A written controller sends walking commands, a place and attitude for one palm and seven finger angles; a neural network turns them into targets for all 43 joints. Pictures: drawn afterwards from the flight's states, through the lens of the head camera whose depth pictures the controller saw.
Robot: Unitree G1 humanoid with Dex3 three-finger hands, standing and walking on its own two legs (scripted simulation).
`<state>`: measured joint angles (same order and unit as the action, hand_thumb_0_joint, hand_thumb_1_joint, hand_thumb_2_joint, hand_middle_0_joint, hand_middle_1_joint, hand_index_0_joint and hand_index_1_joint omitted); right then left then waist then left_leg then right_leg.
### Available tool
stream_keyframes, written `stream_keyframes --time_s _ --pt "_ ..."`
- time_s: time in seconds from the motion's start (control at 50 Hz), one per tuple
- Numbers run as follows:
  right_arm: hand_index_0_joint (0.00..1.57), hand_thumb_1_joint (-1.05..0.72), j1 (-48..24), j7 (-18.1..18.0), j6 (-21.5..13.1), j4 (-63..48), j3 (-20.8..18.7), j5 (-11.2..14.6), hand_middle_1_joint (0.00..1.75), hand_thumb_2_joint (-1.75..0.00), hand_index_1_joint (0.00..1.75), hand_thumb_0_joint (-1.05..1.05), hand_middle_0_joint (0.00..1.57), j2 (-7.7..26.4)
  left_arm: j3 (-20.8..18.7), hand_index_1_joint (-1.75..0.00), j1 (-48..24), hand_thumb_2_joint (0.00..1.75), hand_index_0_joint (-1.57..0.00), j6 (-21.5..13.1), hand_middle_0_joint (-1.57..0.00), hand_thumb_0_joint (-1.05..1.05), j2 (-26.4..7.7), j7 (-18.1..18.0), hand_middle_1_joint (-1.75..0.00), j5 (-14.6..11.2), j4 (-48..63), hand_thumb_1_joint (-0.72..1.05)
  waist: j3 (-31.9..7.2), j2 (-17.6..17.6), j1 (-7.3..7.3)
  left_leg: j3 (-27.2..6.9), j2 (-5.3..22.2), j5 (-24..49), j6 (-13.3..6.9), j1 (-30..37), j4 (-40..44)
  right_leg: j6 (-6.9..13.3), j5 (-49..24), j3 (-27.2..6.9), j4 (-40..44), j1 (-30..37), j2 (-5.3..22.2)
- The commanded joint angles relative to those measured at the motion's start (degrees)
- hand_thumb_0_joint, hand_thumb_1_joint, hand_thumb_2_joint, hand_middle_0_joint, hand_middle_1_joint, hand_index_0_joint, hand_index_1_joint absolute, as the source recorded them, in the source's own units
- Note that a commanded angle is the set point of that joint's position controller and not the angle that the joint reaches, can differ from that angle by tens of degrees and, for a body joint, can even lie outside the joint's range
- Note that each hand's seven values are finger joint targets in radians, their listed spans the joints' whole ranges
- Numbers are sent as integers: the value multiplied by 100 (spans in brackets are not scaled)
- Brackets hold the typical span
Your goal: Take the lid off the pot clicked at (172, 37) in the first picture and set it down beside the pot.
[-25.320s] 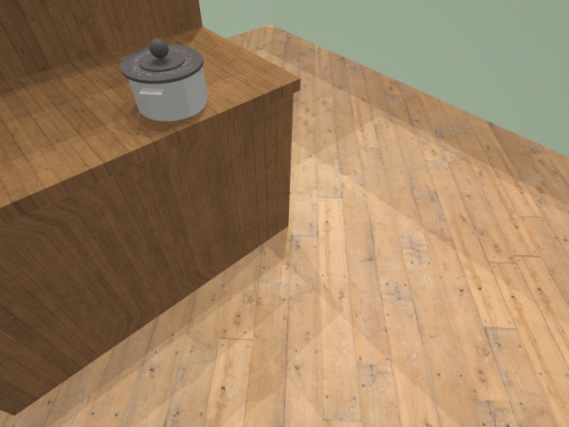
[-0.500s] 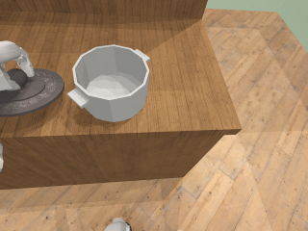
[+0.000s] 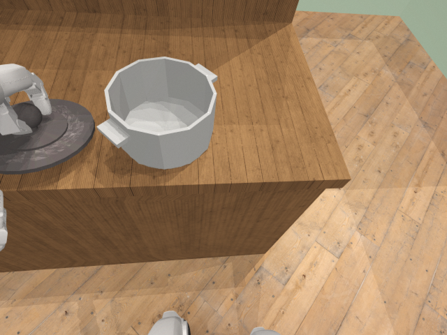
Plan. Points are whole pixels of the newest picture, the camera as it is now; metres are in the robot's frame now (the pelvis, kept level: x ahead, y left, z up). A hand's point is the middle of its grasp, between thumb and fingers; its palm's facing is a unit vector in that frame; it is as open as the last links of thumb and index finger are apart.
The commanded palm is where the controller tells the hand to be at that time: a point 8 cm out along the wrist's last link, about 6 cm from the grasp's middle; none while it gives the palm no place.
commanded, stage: open the fingers wide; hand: left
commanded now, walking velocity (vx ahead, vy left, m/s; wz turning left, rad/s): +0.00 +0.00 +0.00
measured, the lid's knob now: (26, 115) +0.49 +0.32 +0.07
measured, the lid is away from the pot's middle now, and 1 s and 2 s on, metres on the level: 0.24 0.24 0.24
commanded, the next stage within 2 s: raise the empty hand in 1.20 s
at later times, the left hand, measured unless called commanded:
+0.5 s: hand (6, 137) +0.44 +0.33 +0.08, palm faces -0.46 -0.11 -0.88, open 7.7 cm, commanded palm +0.49 +0.32 +0.14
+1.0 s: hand (5, 129) +0.45 +0.33 +0.08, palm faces -0.45 -0.13 -0.88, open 10.4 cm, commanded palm +0.48 +0.33 +0.14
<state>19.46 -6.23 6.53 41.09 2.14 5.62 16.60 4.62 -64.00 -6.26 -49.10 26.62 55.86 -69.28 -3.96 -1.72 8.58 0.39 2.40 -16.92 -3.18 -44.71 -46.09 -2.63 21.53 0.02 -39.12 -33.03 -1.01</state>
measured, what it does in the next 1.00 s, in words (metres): stands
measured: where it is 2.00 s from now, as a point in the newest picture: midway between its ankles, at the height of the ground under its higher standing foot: outside the picture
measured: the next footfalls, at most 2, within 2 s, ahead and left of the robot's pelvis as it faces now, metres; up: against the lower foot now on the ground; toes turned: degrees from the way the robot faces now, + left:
none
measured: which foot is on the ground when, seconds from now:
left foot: down 0.00-1.00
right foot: down 0.00-1.00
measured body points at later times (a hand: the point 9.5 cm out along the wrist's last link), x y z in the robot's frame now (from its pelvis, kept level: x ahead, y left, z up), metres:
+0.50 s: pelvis -0.01 +0.00 +0.00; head +0.08 +0.03 +0.44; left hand +0.46 +0.34 +0.13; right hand +0.03 -0.28 -0.11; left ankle +0.05 +0.08 -0.71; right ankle -0.03 -0.17 -0.71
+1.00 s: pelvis +0.00 -0.01 +0.00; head +0.09 +0.02 +0.44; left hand +0.47 +0.34 +0.13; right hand +0.02 -0.29 -0.11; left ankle +0.05 +0.08 -0.71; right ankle -0.03 -0.17 -0.71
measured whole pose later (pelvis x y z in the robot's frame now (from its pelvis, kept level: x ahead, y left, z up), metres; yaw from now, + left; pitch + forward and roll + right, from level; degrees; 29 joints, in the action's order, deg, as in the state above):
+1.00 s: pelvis +0.00 -0.01 +0.00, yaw +1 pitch +15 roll -5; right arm 18.8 -4.9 10.4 39.8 1.4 5.0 16.0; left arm 0.6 -56.0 -7.0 -48.8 23.0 56.8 -62.0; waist -4.3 -1.7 7.3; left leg -0.3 2.3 -16.8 -2.7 -44.8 -46.6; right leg -2.2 22.1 0.5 -40.4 -33.3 -1.1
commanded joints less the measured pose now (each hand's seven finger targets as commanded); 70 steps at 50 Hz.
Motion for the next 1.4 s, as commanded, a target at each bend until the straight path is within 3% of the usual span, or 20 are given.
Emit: stream_keyframes --time_s 0.0,0.06,0.08,0.12,0.16,0.22,0.26,0.34,0.4,0.46,0.54,0.68,0.76,0.84,0.88,0.98,1.12,1.18,1.2,1.38 --pt "20 -90 773 -95 -66 -218 -414 -31 30 -90 30 0 20 1180 -250 -106 -2716 96 -82 -35 -100 0 -1550 -293 -112 63 1026 67 -2359 -1024 112 -223 -156 1473 -85 3348 295 426 -979 432 430 -1058 -458" --pt "20 -90 721 -91 -59 -227 -393 -19 30 -90 30 0 20 1189 -125 -106 -2653 96 -82 -75 -100 0 -1272 -246 -112 -27 1045 67 -2260 -969 106 -268 -115 1608 -72 3353 285 430 -887 488 348 -1256 -469" --pt "20 -90 714 85 42 -574 -489 -71 30 -90 30 0 20 1055 -1010 -106 -1067 96 -82 -52 -100 0 -1792 -326 -112 65 1050 67 -2659 -924 -392 -350 -215 2077 -9 3449 256 499 -949 529 263 -840 -469" --pt "20 -90 559 80 232 -594 -528 -167 30 -90 30 0 20 1094 -1313 -106 -1179 91 -79 -428 -97 0 -2042 -497 -112 170 2042 65 -2866 -954 -329 -316 -165 2505 -13 3544 178 519 -1179 451 262 -875 -476" --pt "20 -90 494 100 282 -570 -525 -145 30 -90 30 0 20 1044 -736 -106 -1585 87 -76 -455 -93 0 -1300 -505 -112 49 2263 63 -2511 -927 -127 -289 -147 2381 -65 3567 191 475 -1062 472 338 -1128 -472" --pt "20 -90 555 66 326 -533 -524 -114 30 -90 30 0 20 1148 -1227 -106 -1986 83 -72 -289 -87 0 -2164 -709 -111 111 2215 58 -2413 -899 -92 -348 -164 1404 -97 3382 372 466 -714 399 486 -1015 -435" --pt "20 -90 492 25 266 -560 -468 -122 30 -90 30 0 20 1125 -1344 -105 -2103 81 -69 -341 -84 0 -2301 -790 -110 52 2630 55 -2751 -1316 -203 -345 -167 1715 -78 3681 403 500 -799 444 427 -891 -418" --pt "20 -90 506 48 232 -446 -489 -107 30 -90 30 0 20 1106 -672 -104 -1915 78 -64 -161 -77 0 -1463 -773 -108 57 1977 48 -2132 -1063 -3 -434 -140 962 -58 3528 503 483 -420 457 559 -1299 -421" --pt "20 -90 486 12 186 -431 -465 -97 30 -90 30 0 20 1119 -510 -102 -2113 77 -61 -139 -72 0 -1394 -695 -106 -16 1968 43 -2157 -1002 26 -386 -168 775 -83 3461 506 481 -398 427 565 -1201 -398" --pt "20 -90 450 -26 97 -436 -455 -109 30 -90 30 0 20 1088 -385 -100 -2346 75 -57 -239 -67 0 -1230 -643 -104 -121 2558 38 -2591 -1312 -42 -392 -145 1361 -72 3940 429 494 -590 455 490 -1161 -402" --pt "20 -90 478 -34 118 -395 -464 -96 30 -90 30 0 20 1115 -576 -99 -1987 71 -53 -182 -60 0 -1375 -630 -101 -118 1974 31 -2277 -858 0 -385 -181 1192 -88 3529 408 476 -649 436 517 -1098 -404" --pt "20 -90 461 -33 143 -474 -445 -120 30 -90 30 0 20 1108 -1017 -96 -1962 65 -44 -251 -49 0 -1935 -772 -97 18 2201 19 -2592 -988 -155 -306 -210 1693 -80 3495 353 486 -998 399 424 -785 -401" --pt "20 -90 425 -20 162 -529 -443 -108 30 -90 30 0 20 1082 -1039 -94 -1727 62 -39 -260 -42 0 -1829 -747 -95 -16 2203 13 -2659 -992 -178 -265 -208 2114 -80 3607 295 479 -1182 438 411 -742 -418" --pt "20 -90 467 39 252 -469 -465 -77 30 -90 30 0 20 1110 -862 -91 -1456 61 -35 -86 -36 0 -1676 -687 -91 50 1497 5 -2094 -659 -83 -226 -236 1474 -79 3115 355 468 -924 436 490 -899 -436" --pt "20 -90 442 67 281 -481 -486 -97 30 -90 30 0 20 1093 -620 -89 -1649 61 -33 -95 -33 0 -1429 -613 -89 37 1799 1 -2292 -963 -108 -200 -231 1658 -62 3386 337 479 -919 426 460 -961 -449" --pt "20 -90 465 25 320 -481 -485 -88 30 -90 30 0 20 1094 -912 -87 -1720 63 -34 -209 -34 0 -1856 -534 -87 -2 1972 0 -2621 -786 -99 -181 -251 1778 -114 3412 243 445 -1137 382 434 -696 -454" --pt "20 -90 426 22 338 -481 -431 -43 30 -90 30 0 20 1103 -903 -88 -1502 62 -34 -245 -34 0 -1865 -558 -88 31 1520 0 -1980 -688 -66 -184 -252 1301 -108 2919 302 461 -855 407 453 -914 -452" --pt "20 -90 437 10 352 -518 -455 -79 30 -90 30 0 20 1096 -1050 -88 -1831 62 -34 -304 -34 0 -2118 -617 -88 93 2092 0 -2608 -1144 -154 -209 -228 1729 -81 3362 274 477 -1024 375 374 -786 -441" --pt "20 -90 434 12 336 -503 -467 -86 30 -90 30 0 20 1066 -863 -88 -1838 62 -34 -306 -34 0 -1851 -612 -88 113 2116 0 -2596 -1299 -111 -235 -215 1905 -71 3555 221 492 -1060 391 386 -947 -445" --pt "20 -90 436 -9 317 -476 -463 -88 30 -90 30 0 20 1107 -962 -88 -2037 62 -34 -246 -34 0 -1961 -590 -88 -29 2228 0 -2599 -1125 -85 -289 -182 1758 -90 3674 330 456 -922 410 483 -924 -438"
